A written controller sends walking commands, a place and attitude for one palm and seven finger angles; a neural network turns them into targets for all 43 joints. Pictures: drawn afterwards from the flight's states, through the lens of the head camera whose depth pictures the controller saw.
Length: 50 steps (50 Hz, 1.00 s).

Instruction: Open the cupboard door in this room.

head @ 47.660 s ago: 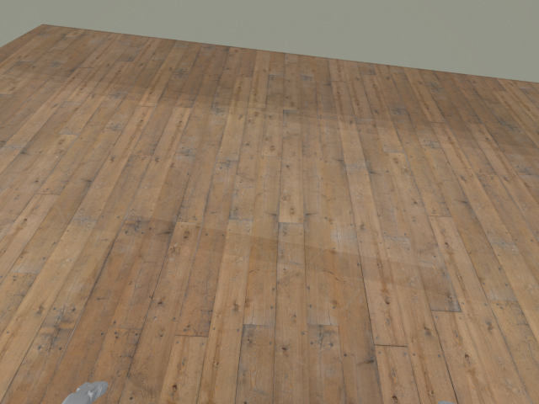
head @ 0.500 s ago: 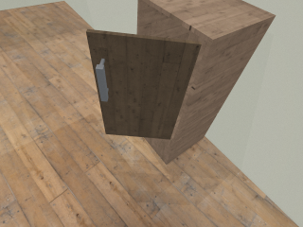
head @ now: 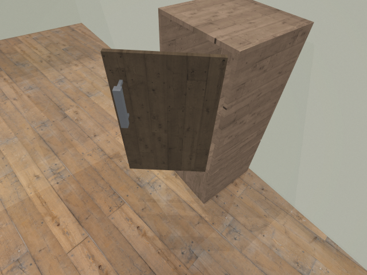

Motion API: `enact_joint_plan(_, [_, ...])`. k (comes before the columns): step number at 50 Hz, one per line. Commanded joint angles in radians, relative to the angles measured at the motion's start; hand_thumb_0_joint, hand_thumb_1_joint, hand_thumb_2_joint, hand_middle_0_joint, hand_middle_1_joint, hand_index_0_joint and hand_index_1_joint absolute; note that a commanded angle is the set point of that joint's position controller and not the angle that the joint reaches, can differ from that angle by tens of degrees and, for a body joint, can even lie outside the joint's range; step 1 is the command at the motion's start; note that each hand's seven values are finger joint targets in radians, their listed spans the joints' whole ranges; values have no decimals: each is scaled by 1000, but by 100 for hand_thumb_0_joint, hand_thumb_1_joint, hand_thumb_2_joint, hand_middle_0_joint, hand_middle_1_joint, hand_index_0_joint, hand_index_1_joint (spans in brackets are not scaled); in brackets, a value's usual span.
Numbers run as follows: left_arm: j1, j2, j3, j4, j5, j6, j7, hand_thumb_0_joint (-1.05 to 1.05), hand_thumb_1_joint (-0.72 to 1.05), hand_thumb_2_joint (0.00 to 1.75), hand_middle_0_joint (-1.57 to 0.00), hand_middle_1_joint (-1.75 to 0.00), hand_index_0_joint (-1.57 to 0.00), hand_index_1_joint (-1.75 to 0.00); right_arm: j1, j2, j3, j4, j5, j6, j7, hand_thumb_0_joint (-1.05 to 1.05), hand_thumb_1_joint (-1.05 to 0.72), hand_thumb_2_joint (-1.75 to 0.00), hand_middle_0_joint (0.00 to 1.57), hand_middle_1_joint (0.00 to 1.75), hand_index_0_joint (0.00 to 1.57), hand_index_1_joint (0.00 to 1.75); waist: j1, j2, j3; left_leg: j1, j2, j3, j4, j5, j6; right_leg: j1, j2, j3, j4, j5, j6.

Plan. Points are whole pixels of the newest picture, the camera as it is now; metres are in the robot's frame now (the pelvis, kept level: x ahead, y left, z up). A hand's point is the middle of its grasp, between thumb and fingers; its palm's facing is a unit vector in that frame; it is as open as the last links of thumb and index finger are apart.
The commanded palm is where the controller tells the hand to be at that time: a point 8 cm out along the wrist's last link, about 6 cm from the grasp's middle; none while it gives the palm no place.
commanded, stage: come to a stop and stand still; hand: left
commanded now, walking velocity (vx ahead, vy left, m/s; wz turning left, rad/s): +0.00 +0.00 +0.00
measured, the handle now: (122, 104) +0.62 +0.24 -0.01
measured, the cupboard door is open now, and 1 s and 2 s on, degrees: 50 50 50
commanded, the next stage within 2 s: look again from close up in 0.04 s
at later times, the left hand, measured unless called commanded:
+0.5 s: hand out of the picture +0.04 +0.21 -0.17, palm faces +0.04 -0.96 -0.28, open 7.4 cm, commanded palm none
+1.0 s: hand out of the picture -0.06 +0.20 -0.18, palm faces +0.04 -0.98 -0.19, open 7.4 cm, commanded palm none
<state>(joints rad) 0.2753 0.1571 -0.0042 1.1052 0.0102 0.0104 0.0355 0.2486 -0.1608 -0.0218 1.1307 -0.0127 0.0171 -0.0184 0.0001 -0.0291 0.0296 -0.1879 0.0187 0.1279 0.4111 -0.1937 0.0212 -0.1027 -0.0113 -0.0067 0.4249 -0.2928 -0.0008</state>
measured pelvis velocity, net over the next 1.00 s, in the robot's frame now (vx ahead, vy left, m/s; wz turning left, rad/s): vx -0.03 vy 0.02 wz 0.02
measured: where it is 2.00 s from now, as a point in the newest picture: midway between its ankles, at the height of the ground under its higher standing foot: outside the picture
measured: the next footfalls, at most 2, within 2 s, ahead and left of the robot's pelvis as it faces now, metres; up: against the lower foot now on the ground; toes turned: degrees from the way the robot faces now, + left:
right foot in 1.36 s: +0.07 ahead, -0.09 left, +0.00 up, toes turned -8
left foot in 1.66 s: +0.22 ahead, +0.16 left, +0.00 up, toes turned +6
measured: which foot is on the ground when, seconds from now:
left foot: down 0.00-1.00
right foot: down 0.00-1.00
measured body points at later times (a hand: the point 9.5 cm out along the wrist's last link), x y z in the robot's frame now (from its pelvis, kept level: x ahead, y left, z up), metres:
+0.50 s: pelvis -0.02 +0.00 -0.01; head -0.03 +0.00 +0.44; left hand +0.04 +0.26 -0.15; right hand +0.05 -0.25 -0.15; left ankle +0.02 +0.10 -0.74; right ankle -0.04 -0.12 -0.74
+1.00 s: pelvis -0.03 +0.02 +0.00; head -0.04 +0.03 +0.45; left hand -0.06 +0.25 -0.16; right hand -0.02 -0.22 -0.16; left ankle +0.02 +0.10 -0.74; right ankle -0.04 -0.12 -0.74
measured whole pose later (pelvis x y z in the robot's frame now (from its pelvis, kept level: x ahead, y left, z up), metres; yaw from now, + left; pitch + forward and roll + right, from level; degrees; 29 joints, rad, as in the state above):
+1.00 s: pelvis -0.03 +0.02 +0.00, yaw +1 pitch -2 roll -1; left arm 0.39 0.19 0.00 1.05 0.03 0.01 0.02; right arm 0.31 -0.19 -0.02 1.09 -0.02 0.03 0.01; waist 0.00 -0.01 -0.01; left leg -0.27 0.00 0.11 0.50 -0.25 0.05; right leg -0.16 -0.02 -0.02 0.49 -0.34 0.00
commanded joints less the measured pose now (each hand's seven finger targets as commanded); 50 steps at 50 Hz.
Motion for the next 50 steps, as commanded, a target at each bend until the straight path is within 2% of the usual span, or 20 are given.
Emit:
enact_joint_plan(1, [51,93,20,-21,-2,-16,1,0,90,90,-20,-30,-20,-30,53,-89,-6,-19,0,-18,-9,0,-90,-90,20,30,20,30,-8,49,80,34,83,-129,-104,-55,-9,-154,-94,99,-137,18,-34])
enact_joint_plan(3, [57,89,19,-14,-2,-16,1,0,90,90,-20,-30,-20,-30,64,-85,-4,-15,1,-18,-11,0,-90,-90,20,30,20,30,-7,43,89,26,85,-130,-108,-65,-9,-152,-92,92,-139,13,-34])
enact_joint_plan(6, [66,83,19,-10,-4,-19,1,0,90,90,-20,-30,-20,-30,85,-80,-3,-8,1,-22,-14,0,-90,-90,20,30,20,30,-6,26,60,34,87,-131,-101,-29,-9,-127,-92,90,-133,43,-36])
enact_joint_plan(7, [26,281,15,-106,22,-43,1,0,90,90,-20,-30,-20,-30,3,-233,-12,-138,0,-38,2,0,-90,-90,20,30,20,30,-24,55,171,-13,60,-152,-37,72,-6,-199,-73,38,-85,115,-47])
enact_joint_plan(8, [23,211,48,-116,12,-49,7,0,90,90,-20,-30,-20,-30,16,-213,-35,-163,-11,-60,-9,0,-90,-90,20,30,20,30,-15,131,0,0,92,-163,23,84,11,-158,-102,71,-16,89,-49])
enact_joint_plan(9, [28,201,50,-102,15,-55,7,0,90,90,-20,-30,-20,-30,28,-187,-38,-147,-11,-67,-18,0,-90,-90,20,30,20,30,-18,120,-90,30,96,-174,48,155,21,-120,-101,76,-3,170,-63])
enact_joint_plan(10, [42,188,41,-106,8,-57,6,0,90,90,-20,-30,-20,-30,49,-182,-33,-147,-9,-67,-19,0,-90,-90,20,30,20,30,-18,88,-129,45,96,-170,66,191,27,-87,-101,74,-2,228,-65])
enact_joint_plan(12, [64,148,37,-124,6,-44,6,0,90,90,-20,-30,-20,-30,89,-142,-25,-159,-11,-55,-17,0,-90,-90,20,30,20,30,-23,14,-153,20,90,-151,93,177,29,-70,-101,73,11,261,-62])
enact_joint_plan(14, [51,154,41,-135,7,-36,9,0,90,90,-20,-30,-20,-30,81,-144,-30,-161,-9,-45,-16,0,-90,-90,20,30,20,30,-22,-33,-83,-26,80,-133,92,147,27,-85,-102,78,17,278,-63])
enact_joint_plan(16, [46,165,44,-151,7,-33,9,0,90,90,-20,-30,-20,-30,70,-156,-32,-168,-9,-42,-16,0,-90,-90,20,30,20,30,-19,-12,-37,-39,84,-130,83,152,27,-109,-101,73,24,288,-61])
enact_joint_plan(18, [39,181,42,-157,6,-34,8,0,90,90,-20,-30,-20,-30,50,-168,-31,-170,-9,-40,-12,0,-90,-90,20,30,20,30,-13,36,-3,-33,89,-135,66,155,27,-135,-91,72,24,247,-57])
enact_joint_plan(21, [18,208,44,-169,7,-33,6,0,90,90,-20,-30,-20,-30,15,-194,-35,-180,-7,-38,-7,0,-90,-90,20,30,20,30,-11,11,36,-54,95,-144,36,82,28,-155,-86,77,-5,163,-50])
enact_joint_plan(28, [-10,225,35,-185,9,-32,1,0,90,90,-20,-30,-20,-30,-28,-207,-26,-182,-8,-34,6,0,-90,-90,20,30,20,30,-12,16,34,-37,94,-150,-10,-9,21,-169,-86,80,-52,62,-38])
enact_joint_plan(33, [-9,225,31,-177,11,-29,-3,0,90,90,-20,-30,-20,-30,-46,-218,-22,-177,-9,-33,10,0,-90,-90,20,30,20,30,-10,53,37,-45,96,-167,-59,-90,16,-168,-85,77,-79,13,-33])
enact_joint_plan(39, [22,199,22,-147,11,-28,-3,0,90,90,-20,-30,-20,-30,-35,-206,-16,-150,-5,-32,12,0,-90,-90,20,30,20,30,-9,41,17,-33,103,-173,-88,-105,12,-154,-87,68,-88,27,-24])
enact_joint_plan(41, [62,159,16,-122,13,-22,-3,0,90,90,-20,-30,-20,-30,-1,-173,-8,-127,-8,-24,14,0,-90,-90,20,30,20,30,-9,53,3,-39,98,-171,-97,-220,9,-147,-82,61,-87,-83,-22])
enact_joint_plan(43, [92,154,22,-114,19,-13,-6,0,90,90,-20,-30,-20,-30,15,-179,-14,-120,-10,-14,15,0,-90,-90,20,30,20,30,-5,69,21,-69,101,-185,-117,-362,17,-164,-68,46,-69,-208,-24])
enact_joint_plan(45, [123,147,27,-103,22,-10,-11,0,90,90,-20,-30,-20,-30,18,-183,-19,-117,-11,-8,16,0,-90,-90,20,30,20,30,6,70,72,-126,105,-196,-129,-443,25,-181,-59,41,-61,-267,-27])
enact_joint_plan(47, [151,142,31,-92,22,-13,-14,0,90,90,-20,-30,-20,-30,28,-174,-19,-113,-9,-8,16,0,-90,-90,20,30,20,30,10,48,96,-148,91,-190,-98,-424,30,-182,-65,62,-67,-270,-40])
enact_joint_plan(50, [176,120,36,-80,16,-19,-16,0,90,90,-20,-30,-20,-30,67,-151,-18,-103,-7,-15,13,0,-90,-90,20,30,20,30,3,29,108,-136,79,-172,-54,-372,35,-197,-78,82,-61,-252,-58])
